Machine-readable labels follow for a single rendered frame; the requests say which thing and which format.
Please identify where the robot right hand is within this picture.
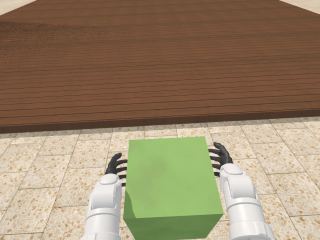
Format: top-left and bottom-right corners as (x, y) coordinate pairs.
(208, 142), (233, 177)

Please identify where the robot left hand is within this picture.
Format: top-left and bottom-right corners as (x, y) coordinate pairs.
(104, 152), (128, 187)

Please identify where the robot left forearm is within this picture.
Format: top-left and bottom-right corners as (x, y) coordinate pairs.
(80, 173), (122, 240)

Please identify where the carton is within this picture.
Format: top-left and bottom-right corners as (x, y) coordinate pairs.
(123, 136), (224, 240)

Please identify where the robot right forearm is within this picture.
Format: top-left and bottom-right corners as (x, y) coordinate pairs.
(219, 163), (276, 240)

